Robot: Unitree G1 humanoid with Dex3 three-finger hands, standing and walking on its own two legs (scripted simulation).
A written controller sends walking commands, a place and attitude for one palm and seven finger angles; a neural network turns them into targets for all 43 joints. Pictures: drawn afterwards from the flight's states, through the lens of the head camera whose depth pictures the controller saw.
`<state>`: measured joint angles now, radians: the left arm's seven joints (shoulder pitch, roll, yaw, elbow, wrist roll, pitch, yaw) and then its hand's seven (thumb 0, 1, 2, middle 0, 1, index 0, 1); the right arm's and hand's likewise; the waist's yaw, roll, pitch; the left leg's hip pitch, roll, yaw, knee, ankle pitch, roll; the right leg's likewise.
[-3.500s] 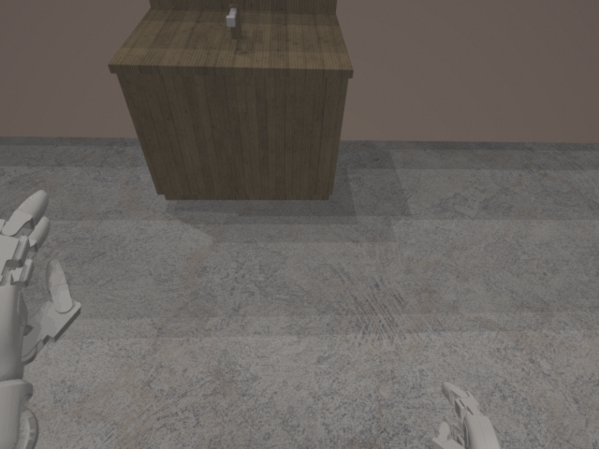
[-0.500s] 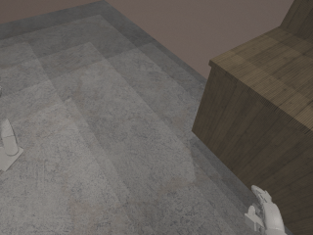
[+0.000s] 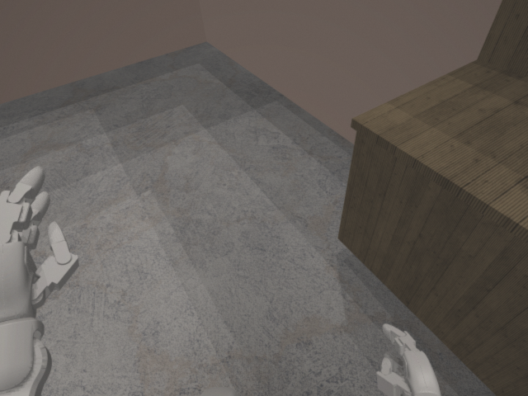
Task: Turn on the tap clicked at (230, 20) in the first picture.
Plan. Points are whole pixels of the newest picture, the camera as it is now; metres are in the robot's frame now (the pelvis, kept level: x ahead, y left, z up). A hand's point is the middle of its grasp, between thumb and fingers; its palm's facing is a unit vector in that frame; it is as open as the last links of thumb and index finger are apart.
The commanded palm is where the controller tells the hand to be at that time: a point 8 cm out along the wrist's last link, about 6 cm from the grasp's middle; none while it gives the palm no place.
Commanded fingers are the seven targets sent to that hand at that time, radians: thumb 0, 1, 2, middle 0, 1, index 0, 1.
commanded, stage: turn to face it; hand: left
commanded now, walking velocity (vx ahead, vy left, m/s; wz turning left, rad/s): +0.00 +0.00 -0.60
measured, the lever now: out of the picture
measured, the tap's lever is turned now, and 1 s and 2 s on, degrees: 0 0 0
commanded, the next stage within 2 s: take the last steps up to it in 1.94 s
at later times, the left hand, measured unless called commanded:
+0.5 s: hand (115, 279) +0.20 +0.19 +0.17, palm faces +0.21 -0.89 -0.41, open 7.4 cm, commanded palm +0.17 +0.22 +0.18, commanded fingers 0.00 0.90 0.90 -0.20 -0.30 -0.20 -0.30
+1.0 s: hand (205, 303) +0.17 +0.07 +0.18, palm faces -0.12 -0.88 -0.47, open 7.4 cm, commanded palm +0.16 +0.13 +0.18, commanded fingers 0.00 0.90 0.90 -0.20 -0.30 -0.20 -0.30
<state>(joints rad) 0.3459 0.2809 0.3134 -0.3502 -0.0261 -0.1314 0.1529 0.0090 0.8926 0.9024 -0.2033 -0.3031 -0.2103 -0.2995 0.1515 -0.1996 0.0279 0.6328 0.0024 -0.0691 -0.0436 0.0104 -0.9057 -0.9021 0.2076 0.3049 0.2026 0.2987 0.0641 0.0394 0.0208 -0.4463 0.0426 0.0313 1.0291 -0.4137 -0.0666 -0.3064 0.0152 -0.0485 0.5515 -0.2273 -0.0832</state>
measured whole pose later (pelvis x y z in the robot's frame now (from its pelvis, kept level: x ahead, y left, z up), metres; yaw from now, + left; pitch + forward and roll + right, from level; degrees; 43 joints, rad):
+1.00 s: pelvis -0.13 -0.01 -0.01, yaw -34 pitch +0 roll +1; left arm 0.54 0.44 0.44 -0.64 -0.05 -0.21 0.14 0.01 0.89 0.90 -0.22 -0.30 -0.22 -0.30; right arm 0.17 -0.27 -0.05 0.55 0.01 0.04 -0.04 0.01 -0.91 -0.90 0.20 0.30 0.19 0.30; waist 0.01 -0.07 0.06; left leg -0.30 0.03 0.08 0.58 -0.28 -0.02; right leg -0.43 0.08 0.10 0.60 -0.20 -0.03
